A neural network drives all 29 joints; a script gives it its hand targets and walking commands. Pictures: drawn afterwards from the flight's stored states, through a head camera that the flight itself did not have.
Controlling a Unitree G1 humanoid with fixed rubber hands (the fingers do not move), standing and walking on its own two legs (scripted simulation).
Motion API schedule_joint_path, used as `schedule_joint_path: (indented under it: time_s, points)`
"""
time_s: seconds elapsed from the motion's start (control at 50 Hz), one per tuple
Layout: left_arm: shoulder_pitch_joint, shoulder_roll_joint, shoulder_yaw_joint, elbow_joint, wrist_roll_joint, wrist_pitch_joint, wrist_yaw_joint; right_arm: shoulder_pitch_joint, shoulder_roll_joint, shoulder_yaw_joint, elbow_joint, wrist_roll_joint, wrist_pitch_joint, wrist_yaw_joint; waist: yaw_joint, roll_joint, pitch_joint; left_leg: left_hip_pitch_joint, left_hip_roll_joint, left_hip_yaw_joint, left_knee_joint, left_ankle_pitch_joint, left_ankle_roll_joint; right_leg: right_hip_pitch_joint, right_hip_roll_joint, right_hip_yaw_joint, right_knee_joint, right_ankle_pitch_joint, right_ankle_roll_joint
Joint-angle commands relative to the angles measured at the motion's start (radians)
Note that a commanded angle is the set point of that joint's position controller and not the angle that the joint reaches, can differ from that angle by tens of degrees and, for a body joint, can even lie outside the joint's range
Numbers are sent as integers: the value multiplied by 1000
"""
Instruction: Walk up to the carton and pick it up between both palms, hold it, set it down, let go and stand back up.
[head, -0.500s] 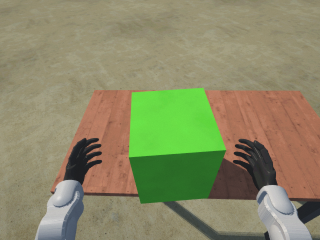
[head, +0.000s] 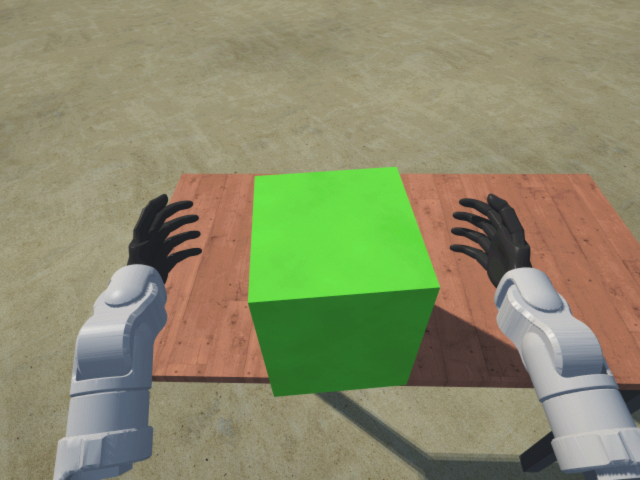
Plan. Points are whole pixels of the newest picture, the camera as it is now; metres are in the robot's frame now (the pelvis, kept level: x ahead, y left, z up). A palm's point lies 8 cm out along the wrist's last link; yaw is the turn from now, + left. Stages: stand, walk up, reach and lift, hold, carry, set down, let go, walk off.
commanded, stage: reach and lift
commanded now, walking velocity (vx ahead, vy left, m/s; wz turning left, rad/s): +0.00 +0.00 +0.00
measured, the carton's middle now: (333, 284) +0.39 +0.05 +0.02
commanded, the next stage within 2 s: none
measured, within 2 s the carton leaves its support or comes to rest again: neither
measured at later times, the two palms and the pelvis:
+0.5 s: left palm (147, 199) +0.38 +0.26 +0.18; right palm (491, 197) +0.43 -0.14 +0.17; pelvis +0.00 +0.00 +0.00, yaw +1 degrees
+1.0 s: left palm (174, 269) +0.36 +0.26 +0.07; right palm (451, 258) +0.41 -0.11 +0.07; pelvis +0.01 +0.01 +0.00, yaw +2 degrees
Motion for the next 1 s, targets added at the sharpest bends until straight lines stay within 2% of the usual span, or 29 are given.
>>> schedule_joint_path:
  time_s: [0.0, 0.18, 0.32, 0.38, 0.42, 0.44, 0.5, 0.56, 0.62, 0.66, 0.76, 0.82, 0.86, 0.92, 0.98]
  points:
    - [-369, 173, 40, -115, 6, -17, 4, -424, -130, -54, -117, 7, -19, -2, 5, 34, -370, 97, -26, -7, 6, 280, -12, 120, -16, 58, -13, 204, 55]
    - [-551, 221, 21, -2, -8, 0, 7, -610, -151, -58, 11, 30, 13, 2, 0, 46, -415, 82, -22, -14, 11, 282, -13, 119, -15, 52, -11, 203, 54]
    - [-659, 263, 10, 106, -21, -20, 8, -737, -160, -49, 93, 36, 13, 7, 11, 22, -478, 70, -22, -17, 21, 309, -6, 155, -16, 49, 0, 263, 65]
    - [-730, 267, -11, 135, -24, -27, 10, -794, -174, -59, 151, 37, 12, 10, 1, 54, -493, 90, -21, -19, 36, 344, -21, 136, -12, 41, -1, 273, 58]
    - [-754, 272, -17, 197, -25, -35, 12, -823, -170, -52, 204, 34, 13, 15, 4, 47, -472, 80, -20, -21, 32, 318, -15, 121, -15, 42, -9, 238, 57]
    - [-757, 270, -22, 227, -29, -42, 10, -835, -163, -46, 220, 32, 10, 15, 4, 32, -476, 71, -20, -21, 33, 319, -10, 132, -17, 43, -7, 257, 61]
    - [-769, 258, -35, 261, -17, -67, 5, -842, -166, -43, 283, 36, -5, 18, 2, 54, -497, 97, -20, -25, 44, 370, -23, 147, -11, 37, -3, 290, 58]
    - [-730, 251, -19, 306, 7, -92, -5, -818, -142, -21, 313, 29, -25, 13, 11, 34, -484, 96, -26, -22, 52, 405, -20, 173, -11, 37, 1, 336, 69]
    - [-644, 200, -17, 361, 38, -149, -27, -740, -92, -10, 363, 7, -59, 11, 17, 19, -428, 80, -28, -27, 35, 381, -15, 184, -11, 35, -6, 309, 70]
    - [-617, 179, -17, 356, 59, -196, -31, -708, -80, -24, 365, -17, -95, 9, 18, 34, -411, 86, -31, -26, 35, 391, -24, 182, -7, 29, -8, 293, 67]
    - [-628, 155, -23, 309, 69, -329, -21, -700, -43, -72, 305, -96, -207, 3, 22, 57, -453, 93, -33, -15, 60, 410, -40, 150, -3, 15, -5, 261, 66]
    - [-636, 136, -30, 298, 72, -407, -7, -709, -27, -99, 283, -138, -270, 2, 17, 71, -533, 76, -35, -9, 81, 436, -50, 154, -3, 18, 13, 290, 67]
    - [-628, 120, -37, 336, 72, -452, -4, -702, -19, -107, 316, -164, -301, 3, 10, 57, -546, 55, -35, -8, 86, 428, -50, 153, -3, 19, 20, 298, 67]
    - [-625, 102, -44, 418, 73, -528, -5, -699, 9, -107, 360, -186, -344, 7, 18, 45, -588, 0, -35, -4, 89, 403, -45, 158, -10, 28, 34, 291, 69]
    - [-620, 73, -53, 555, 88, -616, -7, -683, 30, -106, 490, -207, -390, 23, 16, 40, -587, -42, -28, -8, 93, 390, -45, 132, -11, 29, 41, 251, 59]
